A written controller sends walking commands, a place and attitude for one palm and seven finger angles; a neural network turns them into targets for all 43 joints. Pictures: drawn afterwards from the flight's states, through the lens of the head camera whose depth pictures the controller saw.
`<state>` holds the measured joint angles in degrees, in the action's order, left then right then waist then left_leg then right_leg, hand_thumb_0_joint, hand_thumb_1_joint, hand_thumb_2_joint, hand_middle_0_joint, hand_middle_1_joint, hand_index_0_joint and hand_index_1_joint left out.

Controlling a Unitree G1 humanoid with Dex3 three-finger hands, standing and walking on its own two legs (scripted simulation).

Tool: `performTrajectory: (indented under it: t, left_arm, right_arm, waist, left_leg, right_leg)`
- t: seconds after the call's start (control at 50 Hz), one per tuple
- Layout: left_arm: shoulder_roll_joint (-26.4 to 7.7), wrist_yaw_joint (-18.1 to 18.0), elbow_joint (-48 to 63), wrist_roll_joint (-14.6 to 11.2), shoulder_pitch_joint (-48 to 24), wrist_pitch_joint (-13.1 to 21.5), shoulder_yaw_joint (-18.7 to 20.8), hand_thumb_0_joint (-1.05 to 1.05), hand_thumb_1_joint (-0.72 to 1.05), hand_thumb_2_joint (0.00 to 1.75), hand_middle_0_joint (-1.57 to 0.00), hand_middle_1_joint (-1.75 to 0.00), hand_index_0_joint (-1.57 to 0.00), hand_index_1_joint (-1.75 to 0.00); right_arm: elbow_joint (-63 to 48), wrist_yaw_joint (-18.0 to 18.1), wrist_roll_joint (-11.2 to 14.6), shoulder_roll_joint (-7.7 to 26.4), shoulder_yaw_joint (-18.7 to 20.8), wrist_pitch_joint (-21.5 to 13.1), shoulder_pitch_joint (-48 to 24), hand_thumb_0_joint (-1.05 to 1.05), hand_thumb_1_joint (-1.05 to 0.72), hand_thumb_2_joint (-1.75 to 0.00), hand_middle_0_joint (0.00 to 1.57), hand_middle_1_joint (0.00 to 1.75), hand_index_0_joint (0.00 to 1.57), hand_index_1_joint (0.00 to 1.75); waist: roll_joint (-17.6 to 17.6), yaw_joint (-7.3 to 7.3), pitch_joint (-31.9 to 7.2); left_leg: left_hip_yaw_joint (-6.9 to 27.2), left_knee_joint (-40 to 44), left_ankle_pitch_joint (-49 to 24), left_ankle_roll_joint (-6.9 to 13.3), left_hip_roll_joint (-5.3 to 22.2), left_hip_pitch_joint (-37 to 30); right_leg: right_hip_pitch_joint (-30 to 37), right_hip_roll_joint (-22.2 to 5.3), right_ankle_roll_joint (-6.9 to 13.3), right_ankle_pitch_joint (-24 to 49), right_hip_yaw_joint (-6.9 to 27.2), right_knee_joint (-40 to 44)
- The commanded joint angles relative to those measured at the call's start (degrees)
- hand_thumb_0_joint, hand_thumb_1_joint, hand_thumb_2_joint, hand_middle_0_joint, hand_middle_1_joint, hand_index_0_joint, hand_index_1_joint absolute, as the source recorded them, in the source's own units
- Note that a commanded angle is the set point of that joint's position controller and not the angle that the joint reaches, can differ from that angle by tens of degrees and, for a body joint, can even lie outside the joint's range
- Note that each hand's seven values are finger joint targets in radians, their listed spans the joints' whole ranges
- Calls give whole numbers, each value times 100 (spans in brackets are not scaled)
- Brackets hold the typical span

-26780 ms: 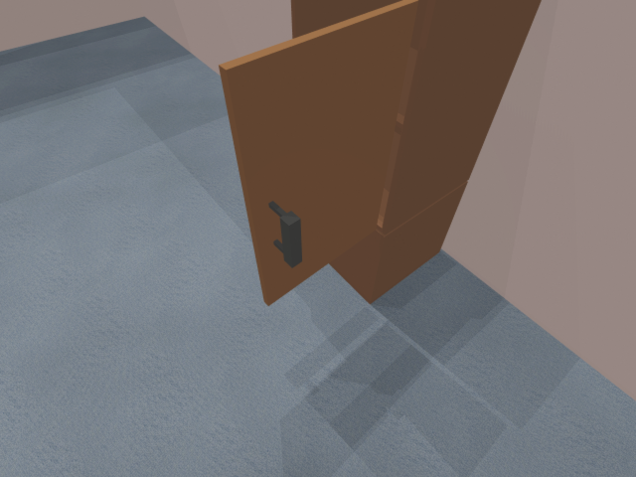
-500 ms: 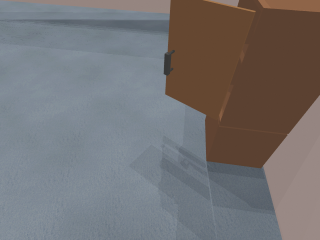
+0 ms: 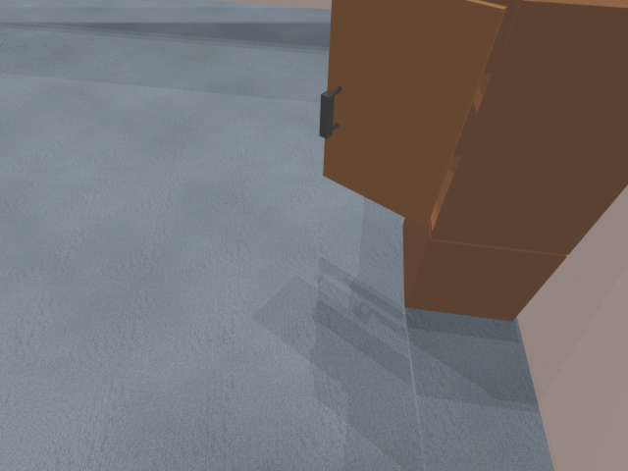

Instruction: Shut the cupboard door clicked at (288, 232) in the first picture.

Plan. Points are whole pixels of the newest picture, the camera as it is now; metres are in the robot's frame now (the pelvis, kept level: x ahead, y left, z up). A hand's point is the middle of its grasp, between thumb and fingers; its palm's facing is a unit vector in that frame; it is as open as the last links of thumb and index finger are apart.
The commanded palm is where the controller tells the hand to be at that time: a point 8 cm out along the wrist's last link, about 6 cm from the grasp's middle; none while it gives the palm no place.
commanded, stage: look to check the result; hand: left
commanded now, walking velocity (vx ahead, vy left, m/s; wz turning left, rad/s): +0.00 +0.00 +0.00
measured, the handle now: (331, 112) +1.01 +0.00 -0.09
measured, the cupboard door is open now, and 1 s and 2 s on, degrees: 60 60 60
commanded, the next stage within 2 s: walk to a spot facing it in 0.14 s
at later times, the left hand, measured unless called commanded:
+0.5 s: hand out of the picture +0.06 +0.21 -0.17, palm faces +0.09 -0.96 -0.27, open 7.4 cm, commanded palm none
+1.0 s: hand out of the picture +0.02 +0.22 -0.16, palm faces +0.36 -0.90 -0.25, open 7.4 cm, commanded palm none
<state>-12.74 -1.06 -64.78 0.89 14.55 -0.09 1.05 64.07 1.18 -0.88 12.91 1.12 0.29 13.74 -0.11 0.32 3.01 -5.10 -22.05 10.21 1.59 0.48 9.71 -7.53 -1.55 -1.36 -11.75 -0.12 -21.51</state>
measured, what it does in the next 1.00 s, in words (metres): lifts its right foot, turning left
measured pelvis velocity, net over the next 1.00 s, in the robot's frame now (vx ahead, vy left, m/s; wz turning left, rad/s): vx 0.01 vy -0.01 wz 0.38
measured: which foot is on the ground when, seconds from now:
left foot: down 0.00-1.00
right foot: down 0.00-0.64, up 0.66-1.00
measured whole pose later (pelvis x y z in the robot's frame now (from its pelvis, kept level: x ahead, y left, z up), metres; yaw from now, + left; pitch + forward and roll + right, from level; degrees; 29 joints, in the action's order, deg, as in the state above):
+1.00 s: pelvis +0.01 -0.01 +0.00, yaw +22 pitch +2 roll -2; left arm -13.3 0.0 -51.8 1.3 9.5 -2.5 4.2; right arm 55.0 0.1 -2.3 12.3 3.4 2.8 15.3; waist 1.7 2.4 3.6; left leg 7.8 -26.6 9.2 2.6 -3.4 19.3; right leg -21.4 -0.9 -2.8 -24.2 -0.3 -43.9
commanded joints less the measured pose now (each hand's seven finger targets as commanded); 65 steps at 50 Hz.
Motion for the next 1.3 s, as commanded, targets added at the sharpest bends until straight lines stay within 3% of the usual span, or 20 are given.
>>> performTrajectory:
  t: [0.0,0.24,0.4,0.5,0.54,0.58,0.6,0.62,0.64,0.7,0.78,0.92,1.0,1.02,1.04,1.06,1.08,1.12,1.2,1.28]
  left_arm:
    - [-949,-43,270,16,59,137,144,0,90,90,-20,-30,-20,-30]
    - [-1259,-10,331,7,-350,164,159,0,90,90,-20,-30,-20,-30]
    - [-1035,-85,576,13,-53,-34,275,0,90,90,-20,-30,-20,-30]
    - [-1210,-117,995,53,-79,-72,436,0,90,90,-20,-30,-20,-30]
    - [-1184,-138,1162,107,-249,-61,489,0,90,90,-20,-30,-20,-30]
    - [-1132,-112,1294,61,-345,-73,511,0,90,90,-20,-30,-20,-30]
    - [-900,-77,1395,18,-219,-116,477,0,90,90,-20,-30,-20,-30]
    - [-624,-99,1548,6,-315,-160,402,0,90,90,-20,-30,-20,-30]
    - [-706,-138,1592,63,-626,-244,414,0,90,90,-20,-30,-20,-30]
    - [-649,-32,1575,66,-604,-147,447,0,90,90,-20,-30,-20,-30]
    - [-524,-13,1574,52,-391,-119,449,0,90,90,-20,-30,-20,-30]
    - [-505,75,1742,63,-447,-85,416,0,90,90,-20,-30,-20,-30]
    - [-657,113,1477,75,628,-29,481,0,90,90,-20,-30,-20,-30]
    - [-959,64,1416,138,1074,32,572,0,90,90,-20,-30,-20,-30]
    - [-1478,-22,1515,197,1007,58,639,0,90,90,-20,-30,-20,-30]
    - [-1437,-32,1637,40,441,30,591,0,90,90,-20,-30,-20,-30]
    - [-1338,-18,1727,45,120,154,597,0,90,90,-20,-30,-20,-30]
    - [-828,-11,1730,61,-278,262,463,0,90,90,-20,-30,-20,-30]
    - [-643,-10,1302,64,686,423,404,0,90,90,-20,-30,-20,-30]
    - [-694,-26,1121,82,1234,431,396,0,90,90,-20,-30,-20,-30]
  right_arm:
    - [-279,22,22,955,166,-129,-49,0,-90,-90,20,30,20,30]
    - [-321,-7,6,1271,158,-158,-466,0,-90,-90,20,30,20,30]
    - [-581,-66,4,817,132,56,-330,0,-90,-90,20,30,20,30]
    - [-981,-112,-26,623,259,188,-362,0,-90,-90,20,30,20,30]
    - [-1094,-151,-9,522,292,199,-317,0,-90,-90,20,30,20,30]
    - [-1067,-184,-4,566,301,156,74,0,-90,-90,20,30,20,30]
    - [-1079,-183,-46,919,362,107,313,0,-90,-90,20,30,20,30]
    - [-1056,-130,-120,1294,487,115,604,0,-90,-90,20,30,20,30]
    - [-954,-59,-115,1326,500,135,814,0,-90,-90,20,30,20,30]
    - [-1179,16,-106,1075,425,64,275,0,-90,-90,20,30,20,30]
    - [-1192,32,-82,967,427,37,233,0,-90,-90,20,30,20,30]
    - [-1266,-43,-140,1147,540,118,247,0,-90,-90,20,30,20,30]
    - [-1439,-59,-91,1091,565,136,-263,0,-90,-90,20,30,20,30]
    - [-1544,-83,-32,724,515,129,-389,0,-90,-90,20,30,20,30]
    - [-1730,-100,13,248,411,46,-346,0,-90,-90,20,30,20,30]
    - [-1760,-130,-140,594,464,43,-402,0,-90,-90,20,30,20,30]
    - [-1717,-207,-132,503,495,74,-234,0,-90,-90,20,30,20,30]
    - [-1619,-334,-143,535,499,117,-283,0,-90,-90,20,30,20,30]
    - [-1666,-415,-77,287,381,74,-650,0,-90,-90,20,30,20,30]
    - [-1819,-457,-74,152,260,71,-1234,0,-90,-90,20,30,20,30]
  waist:
    - [-38,5,-52]
    - [4,9,-227]
    - [-62,-70,-242]
    - [-1133,-93,-121]
    - [-1154,-13,-11]
    - [-522,198,-213]
    - [932,258,-330]
    - [1983,394,-333]
    - [1495,505,-373]
    - [412,172,-241]
    - [597,137,-616]
    - [1079,219,-443]
    - [811,-336,-345]
    - [-159,-567,-346]
    - [-1926,-587,-159]
    - [-957,-207,90]
    - [-903,-5,14]
    - [-945,178,497]
    - [-813,-73,309]
    - [-1056,-298,280]
  left_leg:
    - [767,530,-77,36,625,-162]
    - [776,577,-542,0,675,-374]
    - [891,-272,-1117,-79,493,398]
    - [393,-2179,906,-251,40,1122]
    - [380,-2243,1723,-271,239,1218]
    - [472,-947,125,-208,355,356]
    - [1746,-296,-1649,152,1028,-167]
    - [3135,463,-2211,820,1993,-262]
    - [3415,699,-1151,780,1945,-55]
    - [2821,607,-284,777,1506,204]
    - [2486,465,-706,780,1222,-194]
    - [3220,877,2345,724,910,429]
    - [2933,437,2899,435,305,1998]
    - [2228,-926,2871,125,-217,3203]
    - [832,-3120,2485,-249,-862,4368]
    - [1075,-4141,1932,-217,-361,3951]
    - [1104,-4676,1476,-234,-63,3725]
    - [857,-4839,714,-319,240,3482]
    - [378,-4154,359,-315,227,3475]
    - [63,-3274,352,-202,253,3346]
  right_leg:
    - [-337,-416,326,227,461,503]
    - [-117,-495,304,601,440,575]
    - [-14,-780,270,943,74,-211]
    - [-134,-1799,1007,1314,455,38]
    - [-202,-2057,1103,1896,223,-187]
    - [-590,-1695,589,1717,-364,-1137]
    - [-1380,-912,49,305,-853,-2196]
    - [-2020,-238,-182,-2523,-735,-3356]
    - [-2147,-243,-71,-2374,3,-4065]
    - [-2436,-331,-128,-1235,223,-4285]
    - [-2375,-211,-226,-1052,150,-3738]
    - [-1746,139,-133,-1300,-119,-2274]
    - [461,378,8,-975,-326,-501]
    - [1479,-523,307,-2048,736,568]
    - [1681,-2531,912,-3567,3187,1647]
    - [656,-2714,991,-2909,2804,1584]
    - [167,-2548,983,-3421,2633,1643]
    - [-333,-1919,711,-2165,1141,1497]
    - [771,-1572,585,1244,-243,893]
    - [1254,-1657,550,2503,-746,642]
